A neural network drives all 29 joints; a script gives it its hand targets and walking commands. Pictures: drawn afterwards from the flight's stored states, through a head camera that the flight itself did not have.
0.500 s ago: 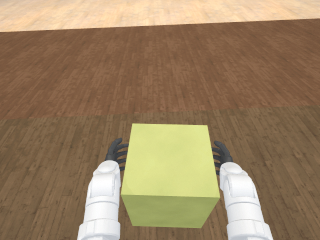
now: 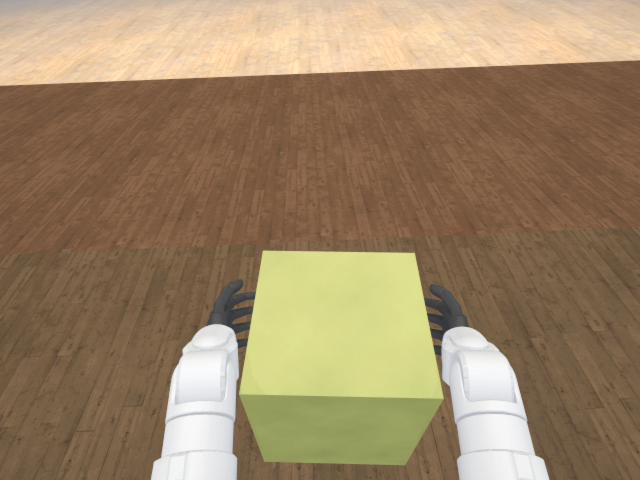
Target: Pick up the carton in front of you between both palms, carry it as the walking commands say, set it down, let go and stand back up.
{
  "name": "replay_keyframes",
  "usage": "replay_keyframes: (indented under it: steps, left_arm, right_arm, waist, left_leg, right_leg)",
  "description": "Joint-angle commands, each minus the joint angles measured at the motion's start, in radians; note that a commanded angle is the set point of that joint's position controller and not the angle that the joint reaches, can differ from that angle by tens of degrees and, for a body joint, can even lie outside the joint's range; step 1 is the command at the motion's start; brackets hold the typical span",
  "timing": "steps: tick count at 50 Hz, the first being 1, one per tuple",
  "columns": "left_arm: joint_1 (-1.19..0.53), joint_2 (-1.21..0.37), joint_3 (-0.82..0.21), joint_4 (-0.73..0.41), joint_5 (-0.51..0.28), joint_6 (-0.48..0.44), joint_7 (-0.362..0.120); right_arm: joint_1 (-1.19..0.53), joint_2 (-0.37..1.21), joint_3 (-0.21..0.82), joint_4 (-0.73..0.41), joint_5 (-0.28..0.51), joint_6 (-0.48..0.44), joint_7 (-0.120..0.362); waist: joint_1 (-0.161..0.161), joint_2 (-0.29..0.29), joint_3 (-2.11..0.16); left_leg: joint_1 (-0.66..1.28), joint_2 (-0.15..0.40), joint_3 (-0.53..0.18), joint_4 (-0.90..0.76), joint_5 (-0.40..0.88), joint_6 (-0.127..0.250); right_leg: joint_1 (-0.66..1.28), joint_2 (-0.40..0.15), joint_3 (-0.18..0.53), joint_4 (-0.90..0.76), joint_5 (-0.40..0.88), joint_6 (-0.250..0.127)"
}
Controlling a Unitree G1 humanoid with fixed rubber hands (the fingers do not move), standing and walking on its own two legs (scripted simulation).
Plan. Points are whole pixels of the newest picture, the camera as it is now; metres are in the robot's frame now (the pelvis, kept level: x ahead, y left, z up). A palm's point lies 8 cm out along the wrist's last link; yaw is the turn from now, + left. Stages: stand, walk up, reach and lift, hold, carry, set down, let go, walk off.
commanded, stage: hold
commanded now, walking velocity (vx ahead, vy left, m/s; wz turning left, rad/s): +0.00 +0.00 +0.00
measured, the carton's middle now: (336, 361) +0.29 +0.00 -0.03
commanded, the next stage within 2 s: carry in 0.48 s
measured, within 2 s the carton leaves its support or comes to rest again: neither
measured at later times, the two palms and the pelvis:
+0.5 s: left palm (223, 335) +0.28 +0.15 +0.05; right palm (455, 340) +0.28 -0.15 +0.04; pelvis -0.01 +0.00 +0.00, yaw +0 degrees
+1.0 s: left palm (218, 249) +0.41 +0.17 +0.08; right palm (418, 244) +0.42 -0.13 +0.08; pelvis +0.15 +0.01 +0.00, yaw +3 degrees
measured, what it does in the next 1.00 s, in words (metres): walks ahead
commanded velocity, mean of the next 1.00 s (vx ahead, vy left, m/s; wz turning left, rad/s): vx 0.28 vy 0.00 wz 0.00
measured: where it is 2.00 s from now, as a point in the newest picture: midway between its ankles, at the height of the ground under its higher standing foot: (300, 340)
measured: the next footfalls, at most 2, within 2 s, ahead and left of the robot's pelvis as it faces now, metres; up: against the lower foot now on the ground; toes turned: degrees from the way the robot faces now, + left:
left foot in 1.14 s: +0.38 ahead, +0.13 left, +0.00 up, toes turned +13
right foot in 1.64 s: +0.75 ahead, -0.01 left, +0.00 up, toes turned -9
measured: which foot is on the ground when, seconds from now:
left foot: down 0.00-0.86, up 0.88-1.00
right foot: down 0.00-1.00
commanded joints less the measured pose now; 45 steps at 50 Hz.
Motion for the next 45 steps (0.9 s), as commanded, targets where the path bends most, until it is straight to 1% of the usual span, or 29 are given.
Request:
replay_keyframes:
  steps: [1,5,6,9,13,14,16,18,19,20,21,22,23,24,26,27,30,31,33,34,35,36,37,39,41,42,43,44,45]
  left_arm:
    - [-0.412,-0.893,-0.472,0.038,-0.220,-0.005,-0.214]
    - [-0.458,-0.907,-0.495,0.011,-0.218,-0.017,-0.216]
    - [-0.503,-0.907,-0.500,0.013,-0.220,-0.017,-0.216]
    - [-0.486,-0.912,-0.492,0.039,-0.220,-0.014,-0.217]
    - [-0.485,-0.913,-0.486,0.040,-0.216,-0.018,-0.215]
    - [-0.484,-0.926,-0.481,0.053,-0.223,-0.016,-0.214]
    - [-0.506,-0.912,-0.495,0.033,-0.216,-0.018,-0.219]
    - [-0.501,-0.925,-0.482,0.036,-0.222,-0.017,-0.221]
    - [-0.525,-0.917,-0.483,0.050,-0.219,-0.018,-0.219]
    - [-0.516,-0.917,-0.487,0.039,-0.213,-0.017,-0.218]
    - [-0.515,-0.931,-0.496,0.051,-0.225,-0.018,-0.220]
    - [-0.511,-0.933,-0.489,0.039,-0.216,-0.020,-0.220]
    - [-0.511,-0.938,-0.501,0.056,-0.235,-0.019,-0.220]
    - [-0.524,-0.924,-0.505,0.031,-0.245,-0.015,-0.217]
    - [-0.518,-0.904,-0.500,0.010,-0.243,-0.004,-0.207]
    - [-0.538,-0.920,-0.545,-0.038,-0.270,-0.002,-0.201]
    - [-0.494,-0.927,-0.600,-0.091,-0.305,0.040,-0.182]
    - [-0.481,-0.915,-0.612,-0.117,-0.320,0.061,-0.177]
    - [-0.483,-0.893,-0.669,-0.187,-0.357,0.117,-0.169]
    - [-0.500,-0.881,-0.693,-0.228,-0.368,0.145,-0.164]
    - [-0.509,-0.869,-0.705,-0.256,-0.386,0.174,-0.162]
    - [-0.497,-0.858,-0.717,-0.257,-0.408,0.210,-0.157]
    - [-0.518,-0.863,-0.761,-0.313,-0.456,0.238,-0.157]
    - [-0.546,-0.868,-0.799,-0.387,-0.507,0.285,-0.158]
    - [-0.428,-0.869,-0.800,-0.384,-0.534,0.324,-0.148]
    - [-0.423,-0.881,-0.822,-0.434,-0.552,0.339,-0.149]
    - [-0.424,-0.877,-0.809,-0.461,-0.542,0.356,-0.146]
    - [-0.382,-0.862,-0.789,-0.457,-0.515,0.374,-0.135]
    - [-0.313,-0.838,-0.780,-0.485,-0.496,0.385,-0.125]
  right_arm:
    - [-0.514,0.867,0.507,-0.061,0.241,-0.034,0.233]
    - [-0.538,0.906,0.509,-0.044,0.247,-0.040,0.241]
    - [-0.567,0.914,0.519,-0.042,0.250,-0.043,0.236]
    - [-0.569,0.894,0.506,-0.034,0.244,-0.045,0.237]
    - [-0.574,0.912,0.508,-0.022,0.252,-0.044,0.235]
    - [-0.583,0.883,0.501,-0.029,0.241,-0.042,0.238]
    - [-0.588,0.907,0.504,-0.021,0.247,-0.046,0.237]
    - [-0.574,0.918,0.507,-0.022,0.241,-0.044,0.240]
    - [-0.592,0.914,0.493,-0.007,0.235,-0.043,0.239]
    - [-0.599,0.924,0.492,-0.011,0.244,-0.048,0.242]
    - [-0.593,0.902,0.498,-0.017,0.237,-0.049,0.244]
    - [-0.603,0.909,0.502,-0.012,0.235,-0.046,0.246]
    - [-0.589,0.924,0.510,-0.028,0.245,-0.051,0.244]
    - [-0.619,0.901,0.517,-0.034,0.247,-0.041,0.244]
    - [-0.625,0.892,0.515,-0.058,0.261,-0.034,0.242]
    - [-0.620,0.901,0.560,-0.104,0.284,-0.028,0.238]
    - [-0.630,0.901,0.640,-0.167,0.336,0.009,0.231]
    - [-0.603,0.894,0.661,-0.172,0.351,0.033,0.227]
    - [-0.605,0.885,0.697,-0.232,0.394,0.085,0.216]
    - [-0.627,0.877,0.697,-0.270,0.411,0.108,0.210]
    - [-0.619,0.862,0.715,-0.293,0.424,0.137,0.200]
    - [-0.590,0.839,0.717,-0.286,0.426,0.170,0.188]
    - [-0.537,0.806,0.716,-0.337,0.420,0.199,0.176]
    - [-0.559,0.824,0.741,-0.406,0.457,0.256,0.159]
    - [-0.488,0.807,0.771,-0.482,0.482,0.298,0.147]
    - [-0.479,0.822,0.796,-0.538,0.501,0.314,0.149]
    - [-0.508,0.829,0.792,-0.552,0.519,0.339,0.159]
    - [-0.536,0.856,0.818,-0.580,0.554,0.368,0.168]
    - [-0.541,0.839,0.839,-0.626,0.571,0.378,0.177]
  waist:
    - [0.003,-0.014,-0.147]
    - [-0.011,-0.011,-0.174]
    - [0.009,0.002,-0.184]
    - [-0.008,-0.013,-0.196]
    - [0.013,-0.004,-0.184]
    - [-0.005,0.007,-0.188]
    - [0.004,0.018,-0.186]
    - [0.006,-0.021,-0.207]
    - [-0.012,-0.015,-0.182]
    - [0.005,-0.015,-0.201]
    - [-0.018,0.005,-0.192]
    - [0.016,0.002,-0.190]
    - [-0.020,-0.010,-0.200]
    - [0.005,-0.017,-0.236]
    - [0.005,-0.021,-0.233]
    - [0.003,-0.050,-0.223]
    - [0.008,-0.111,-0.287]
    - [0.002,-0.129,-0.314]
    - [0.000,-0.093,-0.316]
    - [-0.002,0.004,-0.290]
    - [-0.011,0.099,-0.261]
    - [-0.018,0.198,-0.251]
    - [-0.021,0.217,-0.214]
    - [-0.023,0.151,-0.251]
    - [-0.015,0.130,-0.345]
    - [-0.004,0.084,-0.385]
    - [0.017,-0.100,-0.423]
    - [0.021,-0.307,-0.377]
    - [0.034,-0.250,-0.348]
  left_leg:
    - [-0.025,-0.065,-0.008,-0.061,0.104,0.014]
    - [-0.004,-0.072,-0.004,-0.046,0.108,0.016]
    - [-0.017,-0.066,-0.006,-0.045,0.101,0.017]
    - [-0.013,-0.067,-0.004,-0.037,0.100,0.013]
    - [-0.028,-0.067,-0.005,-0.039,0.085,0.016]
    - [-0.008,-0.065,-0.004,-0.043,0.098,0.015]
    - [-0.009,-0.067,0.003,-0.040,0.090,0.012]
    - [-0.022,-0.067,0.001,-0.041,0.067,0.012]
    - [-0.026,-0.060,0.000,-0.042,0.039,0.018]
    - [-0.011,-0.060,-0.006,-0.041,0.053,0.016]
    - [-0.017,-0.061,0.001,-0.044,0.049,0.014]
    - [-0.024,-0.063,-0.001,-0.052,0.055,0.013]
    - [-0.009,-0.064,-0.007,-0.039,0.097,0.011]
    - [-0.151,0.098,-0.004,0.009,-0.061,0.029]
    - [-0.237,0.069,-0.017,0.011,-0.439,0.031]
    - [-0.298,0.072,-0.034,0.014,-0.492,0.036]
    - [-0.335,0.018,0.083,0.181,-0.236,0.009]
    - [-0.274,-0.004,0.120,0.147,-0.223,0.009]
    - [-0.198,0.038,0.070,0.054,-0.264,0.035]
    - [-0.146,0.098,-0.026,-0.011,-0.335,0.057]
    - [-0.113,0.196,-0.195,-0.075,-0.429,0.103]
    - [-0.033,0.280,-0.328,-0.132,-0.388,0.150]
    - [0.017,0.317,-0.371,-0.114,-0.210,0.195]
    - [-0.007,0.297,-0.275,-0.080,-0.091,0.196]
    - [-0.092,0.216,-0.075,0.029,-0.018,0.127]
    - [-0.270,0.177,0.000,0.129,-0.034,0.091]
    - [-0.458,0.098,0.134,0.387,0.019,0.036]
    - [-0.741,0.021,0.194,0.532,-0.223,0.019]
    - [-0.869,0.039,0.164,0.631,-0.354,0.025]
  right_leg:
    - [0.035,0.066,-0.001,-0.052,0.068,-0.006]
    - [0.008,0.068,0.001,-0.036,0.089,-0.004]
    - [0.026,0.065,0.005,-0.036,0.077,-0.009]
    - [0.040,0.065,0.004,-0.031,0.068,-0.008]
    - [0.037,0.065,0.007,-0.027,0.066,-0.011]
    - [0.011,0.066,0.001,-0.031,0.068,-0.007]
    - [0.004,0.068,-0.003,-0.032,0.053,-0.007]
    - [0.039,0.065,0.000,-0.037,0.041,-0.008]
    - [0.021,0.057,0.004,-0.029,0.034,-0.011]
    - [0.015,0.063,0.001,-0.033,0.024,-0.012]
    - [0.017,0.067,-0.002,-0.031,0.020,-0.011]
    - [0.012,0.068,-0.006,-0.035,0.026,-0.008]
    - [0.019,0.066,0.002,-0.032,0.075,-0.012]
    - [-0.088,-0.118,0.008,0.030,-0.095,-0.026]
    - [-0.175,-0.118,0.085,-0.032,-0.501,-0.048]
    - [-0.167,-0.115,0.083,-0.027,-0.544,-0.045]
    - [-0.132,-0.200,0.182,-0.065,-0.466,-0.098]
    - [-0.162,-0.190,0.150,-0.060,-0.443,-0.097]
    - [-0.243,-0.159,0.079,0.007,-0.440,-0.072]
    - [-0.335,-0.111,0.006,0.107,-0.416,-0.051]
    - [-0.446,-0.058,-0.073,0.244,-0.370,-0.026]
    - [-0.553,-0.019,-0.153,0.374,-0.309,-0.012]
    - [-0.646,-0.026,-0.174,0.328,-0.319,-0.009]
    - [-0.545,-0.034,-0.188,0.237,-0.272,-0.009]
    - [-0.272,-0.003,-0.238,0.061,-0.104,-0.008]
    - [-0.010,-0.047,-0.187,0.011,-0.075,-0.024]
    - [0.177,-0.199,0.052,-0.075,-0.169,-0.089]
    - [0.310,-0.403,0.335,-0.068,0.015,-0.194]
    - [0.353,-0.453,0.413,-0.053,0.222,-0.263]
